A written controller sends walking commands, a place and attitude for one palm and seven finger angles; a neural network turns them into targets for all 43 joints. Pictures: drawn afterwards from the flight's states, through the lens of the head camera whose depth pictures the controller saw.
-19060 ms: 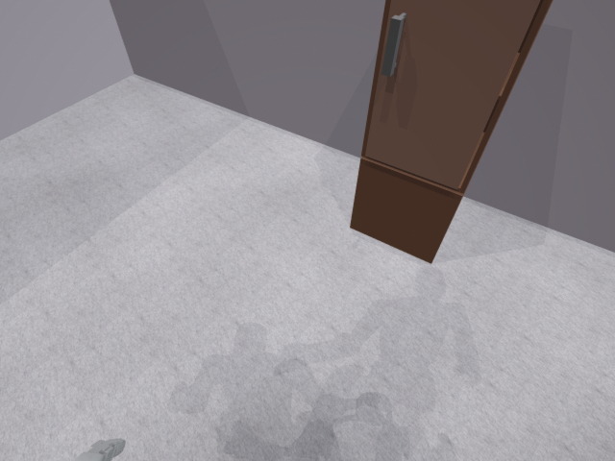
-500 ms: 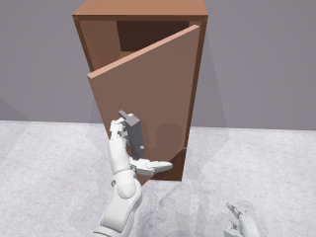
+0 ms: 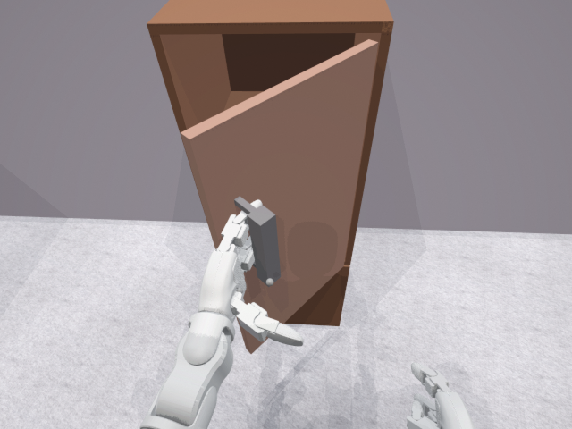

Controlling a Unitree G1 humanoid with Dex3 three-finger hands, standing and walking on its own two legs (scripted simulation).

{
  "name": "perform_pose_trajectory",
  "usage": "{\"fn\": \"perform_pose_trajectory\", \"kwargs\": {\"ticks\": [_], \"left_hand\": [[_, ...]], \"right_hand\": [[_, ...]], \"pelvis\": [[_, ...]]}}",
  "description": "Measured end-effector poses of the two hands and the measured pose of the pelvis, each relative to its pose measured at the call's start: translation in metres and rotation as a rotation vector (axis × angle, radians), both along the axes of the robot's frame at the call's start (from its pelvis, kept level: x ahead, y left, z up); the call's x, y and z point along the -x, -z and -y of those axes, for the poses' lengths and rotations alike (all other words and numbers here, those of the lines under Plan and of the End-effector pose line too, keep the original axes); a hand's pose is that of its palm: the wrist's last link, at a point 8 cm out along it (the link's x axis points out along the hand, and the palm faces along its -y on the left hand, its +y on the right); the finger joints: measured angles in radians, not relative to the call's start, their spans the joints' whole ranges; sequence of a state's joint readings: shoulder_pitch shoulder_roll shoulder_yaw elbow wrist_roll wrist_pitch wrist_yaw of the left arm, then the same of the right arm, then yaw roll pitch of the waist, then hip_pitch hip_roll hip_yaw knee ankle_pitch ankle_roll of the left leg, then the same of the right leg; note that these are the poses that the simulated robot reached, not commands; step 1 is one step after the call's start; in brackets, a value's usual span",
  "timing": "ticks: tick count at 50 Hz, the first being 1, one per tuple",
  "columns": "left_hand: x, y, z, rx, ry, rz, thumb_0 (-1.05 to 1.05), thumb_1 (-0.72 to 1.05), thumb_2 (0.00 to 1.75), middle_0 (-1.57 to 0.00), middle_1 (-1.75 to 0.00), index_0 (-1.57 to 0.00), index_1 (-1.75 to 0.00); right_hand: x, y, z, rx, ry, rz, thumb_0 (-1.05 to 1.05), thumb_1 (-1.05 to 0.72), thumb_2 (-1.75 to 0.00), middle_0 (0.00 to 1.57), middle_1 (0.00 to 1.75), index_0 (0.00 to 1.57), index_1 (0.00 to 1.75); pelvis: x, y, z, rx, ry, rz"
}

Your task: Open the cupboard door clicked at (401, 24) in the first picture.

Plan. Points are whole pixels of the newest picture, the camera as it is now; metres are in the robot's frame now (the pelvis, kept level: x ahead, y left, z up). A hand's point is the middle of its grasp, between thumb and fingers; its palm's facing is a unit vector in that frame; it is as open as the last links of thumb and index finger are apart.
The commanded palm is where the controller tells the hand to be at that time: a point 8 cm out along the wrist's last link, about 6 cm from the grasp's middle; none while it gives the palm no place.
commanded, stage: slide the hand sideways off the handle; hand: left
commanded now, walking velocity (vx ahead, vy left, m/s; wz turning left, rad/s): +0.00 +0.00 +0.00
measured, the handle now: (256, 241) +0.36 +0.08 +0.08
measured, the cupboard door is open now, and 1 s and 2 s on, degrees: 49 49 49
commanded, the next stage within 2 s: draw the hand back to the body in 0.90 s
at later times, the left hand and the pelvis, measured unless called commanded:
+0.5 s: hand (241, 315) +0.24 +0.08 +0.09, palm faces +0.00 -1.00 -0.02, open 16.3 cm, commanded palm +0.20 +0.13 +0.08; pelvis +0.02 -0.02 +0.00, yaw +0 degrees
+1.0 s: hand (197, 345) +0.20 +0.12 +0.08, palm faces +0.01 -1.00 -0.04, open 16.3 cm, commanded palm +0.17 +0.18 +0.08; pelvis +0.02 -0.02 -0.01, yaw +1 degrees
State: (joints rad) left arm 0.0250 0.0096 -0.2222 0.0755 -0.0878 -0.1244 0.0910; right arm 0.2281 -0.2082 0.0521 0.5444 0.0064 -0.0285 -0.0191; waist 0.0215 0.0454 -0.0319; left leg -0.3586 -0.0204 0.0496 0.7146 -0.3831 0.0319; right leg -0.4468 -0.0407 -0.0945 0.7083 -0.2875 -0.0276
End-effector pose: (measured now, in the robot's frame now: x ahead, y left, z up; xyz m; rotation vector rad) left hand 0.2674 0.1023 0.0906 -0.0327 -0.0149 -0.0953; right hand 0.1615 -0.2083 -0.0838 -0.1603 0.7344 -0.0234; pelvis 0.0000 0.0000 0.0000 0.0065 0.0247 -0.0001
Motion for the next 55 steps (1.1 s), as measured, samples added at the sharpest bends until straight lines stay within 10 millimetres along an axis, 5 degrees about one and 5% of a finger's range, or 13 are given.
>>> {"fn": "perform_pose_trajectory", "kwargs": {"ticks": [7,28,45,55], "left_hand": [[0.015,0.001,0.004,-0.023,-0.037,0.009,-0.01,-0.5,0.3,-0.12,-0.3,-0.14,-0.31],[0.056,0.004,-0.033,-0.065,-0.096,-0.03,-0.01,-0.5,0.3,-0.15,-0.3,-0.15,-0.3],[0.084,0.009,-0.07,-0.088,-0.113,-0.045,-0.01,-0.5,0.3,-0.15,-0.3,-0.15,-0.3],[0.084,0.006,-0.078,-0.068,-0.08,-0.01,-0.01,-0.5,0.3,-0.15,-0.3,-0.15,-0.3]], "right_hand": [[-0.001,-0.006,0.004,-0.005,-0.005,0.016,0.01,-0.91,-0.9,0.21,0.3,0.2,0.3],[-0.048,-0.016,0.014,0.009,-0.047,0.128,0.01,-0.91,-0.9,0.2,0.3,0.2,0.3],[-0.037,-0.007,0.028,0.038,-0.015,0.14,0.01,-0.9,-0.9,0.21,0.3,0.2,0.3],[-0.031,-0.009,0.022,0.047,0.002,0.176,0.01,-0.9,-0.9,0.21,0.3,0.2,0.3]], "pelvis": [[-0.007,-0.001,0.003,-0.006,0.017,-0.011],[-0.026,0.005,0.018,0.001,-0.006,-0.051],[-0.025,0.013,0.021,0.012,-0.016,-0.078],[-0.021,0.016,0.01,0.02,-0.015,-0.081]]}}
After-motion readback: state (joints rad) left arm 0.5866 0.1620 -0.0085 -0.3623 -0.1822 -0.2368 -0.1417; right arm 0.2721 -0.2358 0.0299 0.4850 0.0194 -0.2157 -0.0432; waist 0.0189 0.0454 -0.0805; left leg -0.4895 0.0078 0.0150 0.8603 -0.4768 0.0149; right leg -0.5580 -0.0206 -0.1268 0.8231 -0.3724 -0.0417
